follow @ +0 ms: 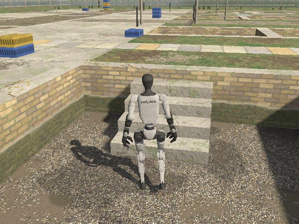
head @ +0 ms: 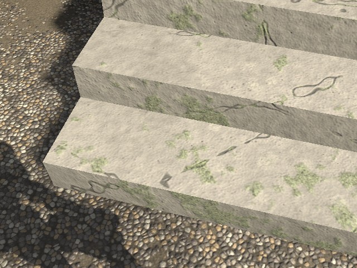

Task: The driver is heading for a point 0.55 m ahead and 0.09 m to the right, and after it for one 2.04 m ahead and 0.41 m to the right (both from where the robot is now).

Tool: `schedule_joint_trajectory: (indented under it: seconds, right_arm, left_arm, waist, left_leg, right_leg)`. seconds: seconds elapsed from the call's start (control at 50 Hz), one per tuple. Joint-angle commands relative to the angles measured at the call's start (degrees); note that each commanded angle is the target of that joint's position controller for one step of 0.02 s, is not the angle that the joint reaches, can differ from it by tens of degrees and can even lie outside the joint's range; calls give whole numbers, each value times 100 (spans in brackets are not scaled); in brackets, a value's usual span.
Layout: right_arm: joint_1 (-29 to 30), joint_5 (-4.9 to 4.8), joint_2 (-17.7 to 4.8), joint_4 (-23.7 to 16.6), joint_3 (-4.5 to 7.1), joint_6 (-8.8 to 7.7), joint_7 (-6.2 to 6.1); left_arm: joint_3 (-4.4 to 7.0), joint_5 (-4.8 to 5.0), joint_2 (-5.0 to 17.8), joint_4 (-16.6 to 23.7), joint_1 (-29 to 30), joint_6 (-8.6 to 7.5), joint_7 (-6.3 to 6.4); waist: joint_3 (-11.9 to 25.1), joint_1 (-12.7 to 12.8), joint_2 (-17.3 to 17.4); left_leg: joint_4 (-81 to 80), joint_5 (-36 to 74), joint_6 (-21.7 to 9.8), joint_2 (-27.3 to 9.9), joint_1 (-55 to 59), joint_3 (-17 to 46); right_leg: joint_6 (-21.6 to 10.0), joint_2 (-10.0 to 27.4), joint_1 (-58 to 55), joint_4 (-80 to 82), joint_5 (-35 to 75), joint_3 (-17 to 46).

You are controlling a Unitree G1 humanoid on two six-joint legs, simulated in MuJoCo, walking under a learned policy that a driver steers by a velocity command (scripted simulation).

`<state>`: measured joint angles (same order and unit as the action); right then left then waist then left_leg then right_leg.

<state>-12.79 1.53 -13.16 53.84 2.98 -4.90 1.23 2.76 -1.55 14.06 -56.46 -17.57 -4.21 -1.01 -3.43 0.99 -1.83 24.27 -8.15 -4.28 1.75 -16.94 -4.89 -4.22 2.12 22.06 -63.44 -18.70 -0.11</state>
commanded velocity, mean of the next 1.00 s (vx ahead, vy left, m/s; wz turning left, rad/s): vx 0.50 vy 0.00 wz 0.00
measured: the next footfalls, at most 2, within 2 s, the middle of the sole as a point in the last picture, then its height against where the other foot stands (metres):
right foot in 0.38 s outside the picture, level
left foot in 0.90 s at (167, 256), level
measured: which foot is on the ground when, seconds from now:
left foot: down 0.00-0.40, up 0.42-0.88, down 0.90-1.00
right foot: up 0.00-0.36, down 0.38-0.90, up 0.92-1.00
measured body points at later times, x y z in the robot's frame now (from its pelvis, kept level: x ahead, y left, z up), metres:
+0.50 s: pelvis +0.25 -0.04 +0.00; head +0.28 -0.06 +0.45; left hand +0.37 +0.21 -0.13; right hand +0.25 -0.29 -0.16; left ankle +0.12 +0.07 -0.66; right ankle +0.31 -0.11 -0.74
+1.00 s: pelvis +0.44 -0.02 +0.00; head +0.44 +0.00 +0.45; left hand +0.47 +0.22 -0.16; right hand +0.48 -0.26 -0.15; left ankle +0.46 +0.05 -0.74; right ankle +0.36 -0.12 -0.61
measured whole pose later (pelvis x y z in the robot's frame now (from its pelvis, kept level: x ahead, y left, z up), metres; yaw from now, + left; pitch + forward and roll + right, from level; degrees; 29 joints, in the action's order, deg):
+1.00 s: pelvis +0.44 -0.02 +0.00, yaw +0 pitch -1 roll +0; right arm -15.8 1.0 -9.8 58.8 1.9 -3.8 -0.2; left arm 2.2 -1.7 10.5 -58.2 -17.5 -3.3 -0.1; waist 0.3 0.1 -2.1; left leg 27.4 -13.6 -5.7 3.1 -13.7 -5.8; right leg -4.6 0.1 27.5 -78.5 -21.7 -2.0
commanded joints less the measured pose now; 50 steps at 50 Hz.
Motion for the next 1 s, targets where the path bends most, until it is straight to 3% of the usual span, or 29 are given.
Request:
schedule_joint_trajectory:
  seconds: [0.02,0.06,0.14,0.22,0.28,0.34,0.36,0.38,0.4,0.42,0.44,0.46,0.48,0.52,0.56,0.62,0.72,0.76,0.82,0.86,0.88,0.9,0.92,0.94,0.96,0.98,1.0]
  right_arm:
    - [-469,-85,-498,-21,78,-138,-31]
    - [-644,-115,-604,80,95,-172,-54]
    - [-1001,-105,-573,249,57,-144,-71]
    - [-1304,-77,-599,392,36,-138,-82]
    - [-1459,-32,-621,503,38,-129,-120]
    - [-1280,-11,-730,529,70,-114,-182]
    - [-1173,-33,-715,534,64,-106,-183]
    - [-1121,-50,-598,519,10,-98,-171]
    - [-975,-100,-473,323,-60,-126,-173]
    - [-1562,-300,40,245,-156,-120,-138]
    - [-1256,-98,-589,352,6,-65,-176]
    - [-962,-60,-537,287,20,-70,-123]
    - [-768,-60,-366,289,-21,-72,-90]
    - [-640,42,-231,273,-35,37,-56]
    - [-708,89,-133,321,-47,120,-26]
    - [-210,137,-119,194,-58,172,-3]
    - [769,0,-15,-104,-137,195,-31]
    - [532,-24,80,-5,-193,227,-118]
    - [452,-30,-14,-32,-154,172,-199]
    - [-586,-24,23,282,-104,59,-257]
    - [-1239,17,-160,500,-26,3,-288]
    - [-1722,139,-825,568,109,-52,-316]
    - [-1630,-3,-1256,624,249,49,-273]
    - [-1366,-97,-904,544,191,108,-197]
    - [-924,-119,-392,461,73,127,-124]
    - [-708,-83,-134,462,-18,142,-88]
    - [-732,-56,4,506,-88,112,-105]
  left_arm:
    - [41,-91,223,144,-385,94,-69]
    - [28,-98,196,239,-40,134,-98]
    - [-7,-51,182,496,861,146,-116]
    - [-65,1,103,663,1522,109,-113]
    - [-67,21,143,776,1812,69,-87]
    - [-17,5,248,781,1624,-28,-19]
    - [18,-13,278,617,1119,-80,22]
    - [80,-80,384,315,268,-149,92]
    - [201,-199,830,107,-770,-208,173]
    - [400,-206,1509,-16,-1155,-160,161]
    - [342,1,1130,53,-685,-73,94]
    - [243,49,781,220,-37,-59,48]
    - [154,32,450,261,259,-75,28]
    - [44,51,168,171,363,-136,67]
    - [51,59,293,30,95,-220,88]
    - [48,98,429,-56,-112,-276,111]
    - [18,40,445,-124,-373,-241,118]
    - [8,-1,344,-218,-673,-203,121]
    - [12,-8,400,-205,-613,-188,135]
    - [25,119,461,-182,-351,-147,151]
    - [29,236,429,-61,-113,-156,160]
    - [-50,258,102,185,-43,-161,162]
    - [-75,210,-192,47,-748,-80,179]
    - [-63,-17,-108,-67,-740,24,169]
    - [-15,-97,-74,5,-332,55,115]
    - [24,-70,-74,80,-152,78,73]
    - [28,-86,-118,151,-62,125,25]
  waist:
    - [493,67,646]
    - [286,58,619]
    - [-93,-123,557]
    - [-184,-313,598]
    - [-217,-375,612]
    - [-119,-199,603]
    - [122,42,549]
    - [603,364,334]
    - [1275,742,-112]
    - [1683,500,-1662]
    - [1419,337,-689]
    - [843,118,-384]
    - [504,1,-99]
    - [279,-212,-154]
    - [458,-301,-120]
    - [350,-251,-128]
    - [143,-44,-265]
    - [352,-7,-473]
    - [235,-121,-400]
    - [612,-667,-136]
    - [798,-915,28]
    - [971,-882,1022]
    - [989,-398,1616]
    - [661,-361,946]
    - [83,-268,572]
    - [-264,-112,568]
    - [-366,0,591]
  left_leg:
    - [-1453,1012,-690,-1454,865,1474]
    - [-1688,778,-756,-1432,852,1311]
    - [-1950,555,-768,-1324,1043,1078]
    - [-1830,1097,-707,-1238,1271,766]
    - [-1557,1592,-677,-1369,1605,746]
    - [-989,2657,-585,-1501,1920,755]
    - [-385,3372,-504,-1403,1945,653]
    - [613,3564,-373,-1132,1678,467]
    - [2047,2194,-208,-853,706,258]
    - [4003,-1401,47,222,-1263,-146]
    - [4501,-1979,-63,-50,-1639,631]
    - [4458,-1514,-124,-304,-1697,738]
    - [4210,-1119,-106,-505,-1545,748]
    - [3829,-809,12,-639,-1151,665]
    - [3801,-701,93,-587,-1010,539]
    - [3278,-400,234,-651,-1305,394]
    - [1763,0,360,-508,-1080,106]
    - [1783,-209,278,-390,-652,-75]
    - [1438,-597,90,-189,-330,-142]
    - [331,-215,-109,42,640,-224]
    - [-251,305,-168,-156,1462,69]
    - [-764,1450,-358,-1594,2245,1884]
    - [-865,2189,-1191,-2456,2447,3103]
    - [-1049,217,-1528,-2482,1780,3110]
    - [-1354,-1524,-1371,-2117,1153,2733]
    - [-1542,-2237,-1085,-1787,710,2411]
    - [-1544,-2211,-898,-1547,494,2118]
  right_leg:
    - [68,324,564,68,328,98]
    - [155,419,899,356,644,21]
    - [308,489,1418,1437,1327,-112]
    - [305,288,1119,2488,1711,-330]
    - [213,181,946,2915,1512,-375]
    - [29,-9,439,3317,1000,-420]
    - [-71,-188,-177,3650,1028,-522]
    - [-209,-255,-1281,3954,1218,-524]
    - [-488,776,-2655,4005,1251,562]
    - [-1291,2184,-3919,4605,1308,2961]
    - [-1157,1990,-3451,4780,968,3035]
    - [-1019,1759,-2748,4900,714,2349]
    - [-889,1527,-2147,5173,999,1854]
    - [-652,1150,-1560,5376,2042,1104]
    - [-693,1078,-1541,5286,3011,762]
    - [-726,1013,-1530,5390,3117,474]
    - [-607,873,-1478,5318,3301,188]
    - [-743,933,-1472,5097,3213,130]
    - [-805,1082,-1551,4544,4191,284]
    - [-713,852,-1701,3075,5339,61]
    - [-503,549,-1217,2025,4824,-73]
    - [-183,15,-7,256,2034,-398]
    - [-55,-556,1213,-1176,-880,-373]
    - [-56,-251,1591,-2103,-879,-36]
    - [-49,-59,2000,-2525,-520,37]
    - [-56,7,2284,-2788,-317,-41]
    - [-38,110,2493,-2899,-66,-27]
